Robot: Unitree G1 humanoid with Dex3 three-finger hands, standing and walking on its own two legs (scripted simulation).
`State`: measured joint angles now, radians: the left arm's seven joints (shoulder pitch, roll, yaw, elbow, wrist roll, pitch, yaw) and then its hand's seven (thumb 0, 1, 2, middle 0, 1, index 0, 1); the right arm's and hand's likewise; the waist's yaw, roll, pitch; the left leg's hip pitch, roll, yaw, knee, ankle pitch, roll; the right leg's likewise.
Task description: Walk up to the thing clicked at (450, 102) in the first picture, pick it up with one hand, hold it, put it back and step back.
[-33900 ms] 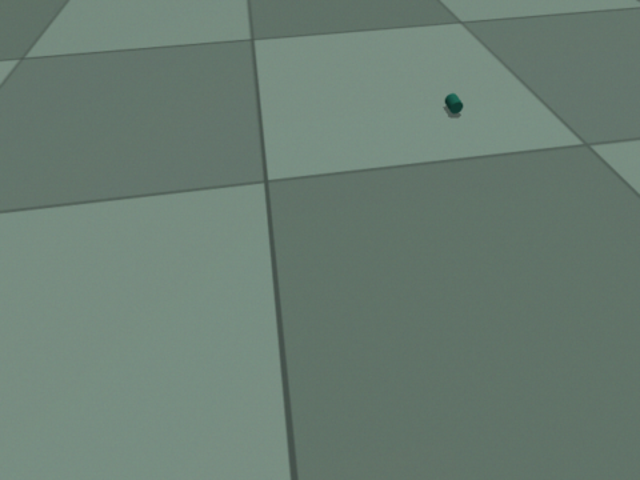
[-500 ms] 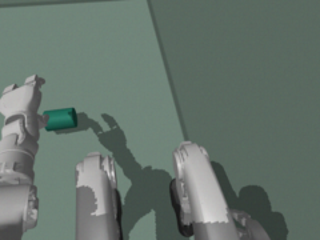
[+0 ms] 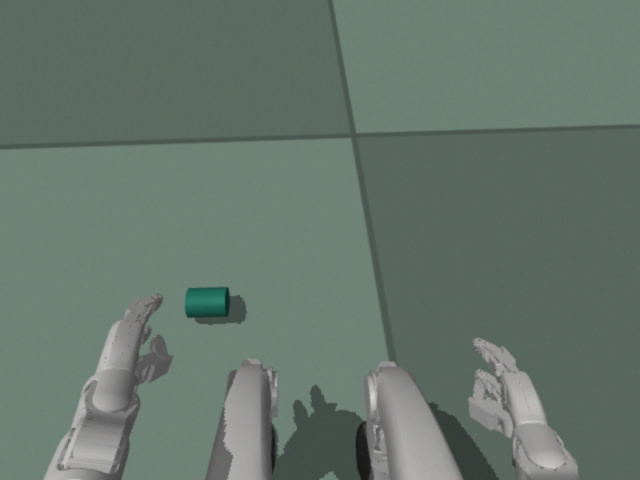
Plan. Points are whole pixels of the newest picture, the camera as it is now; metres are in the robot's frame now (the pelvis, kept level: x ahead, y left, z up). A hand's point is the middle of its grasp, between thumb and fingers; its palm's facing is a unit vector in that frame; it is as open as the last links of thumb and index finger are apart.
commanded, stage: home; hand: left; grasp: from above
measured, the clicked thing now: (208, 302) +0.49 +0.27 -0.53
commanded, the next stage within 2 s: none
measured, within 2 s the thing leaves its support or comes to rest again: neither
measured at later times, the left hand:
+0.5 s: hand (117, 375) +0.23 +0.19 +0.09, palm faces +0.11 -0.97 -0.22, open 7.4 cm
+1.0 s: hand (118, 394) +0.21 +0.19 +0.10, palm faces +0.11 -0.97 -0.21, open 7.4 cm
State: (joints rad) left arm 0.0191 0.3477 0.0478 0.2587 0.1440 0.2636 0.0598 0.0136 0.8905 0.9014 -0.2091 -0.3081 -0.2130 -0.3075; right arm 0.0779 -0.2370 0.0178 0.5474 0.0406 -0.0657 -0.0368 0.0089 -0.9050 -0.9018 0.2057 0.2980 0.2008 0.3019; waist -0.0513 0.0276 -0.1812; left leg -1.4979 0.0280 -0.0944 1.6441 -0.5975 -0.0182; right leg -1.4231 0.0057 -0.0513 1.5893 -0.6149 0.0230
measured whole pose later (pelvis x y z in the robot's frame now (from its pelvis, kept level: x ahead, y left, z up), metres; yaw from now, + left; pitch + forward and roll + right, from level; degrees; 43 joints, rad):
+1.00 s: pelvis +0.06 +0.00 +0.15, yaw +3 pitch +9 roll -3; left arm 0.50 0.22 0.03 -0.12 -0.04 0.46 0.02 0.02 0.91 0.90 -0.20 -0.30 -0.20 -0.30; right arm 0.28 -0.22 0.04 0.53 0.01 -0.23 -0.18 0.01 -0.90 -0.90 0.21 0.30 0.20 0.30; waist -0.03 0.05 -0.15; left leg -0.70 0.03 -0.07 1.01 -0.48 -0.02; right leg -0.62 0.00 -0.05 0.94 -0.48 0.02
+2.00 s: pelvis +0.07 +0.00 +0.14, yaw +3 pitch +10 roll -3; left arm 0.50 0.22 0.03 -0.13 -0.05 0.46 0.02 0.02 0.91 0.90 -0.20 -0.30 -0.20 -0.30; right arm 0.29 -0.22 0.03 0.54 0.01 -0.23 -0.18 0.01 -0.90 -0.90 0.21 0.30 0.20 0.30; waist -0.03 0.05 -0.16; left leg -0.71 0.03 -0.06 1.03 -0.49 -0.01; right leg -0.63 0.00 -0.04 0.96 -0.50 0.02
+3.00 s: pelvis +0.07 +0.01 +0.19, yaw +3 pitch -1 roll +0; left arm 0.22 0.28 0.06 0.88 0.04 0.04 0.04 0.01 0.91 0.90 -0.20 -0.30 -0.20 -0.30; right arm 0.19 -0.29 -0.04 0.96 -0.05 -0.02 -0.02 0.01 -0.90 -0.90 0.21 0.30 0.20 0.30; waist 0.02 0.00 0.05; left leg -0.31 -0.01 -0.02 0.65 -0.33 0.01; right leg -0.26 -0.04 -0.01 0.63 -0.35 0.04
